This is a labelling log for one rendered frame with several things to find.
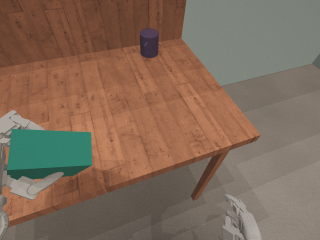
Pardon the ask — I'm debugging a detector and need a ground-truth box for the sponge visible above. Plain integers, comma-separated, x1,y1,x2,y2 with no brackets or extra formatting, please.
7,129,92,180

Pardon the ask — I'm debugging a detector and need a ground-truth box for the right robot hand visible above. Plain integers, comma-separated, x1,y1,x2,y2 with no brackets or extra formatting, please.
222,194,262,240

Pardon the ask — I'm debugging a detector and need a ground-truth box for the table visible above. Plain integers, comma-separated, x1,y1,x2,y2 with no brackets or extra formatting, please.
0,0,261,228

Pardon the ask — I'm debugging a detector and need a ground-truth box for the left robot hand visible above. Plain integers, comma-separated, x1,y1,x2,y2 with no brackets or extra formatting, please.
0,110,64,200

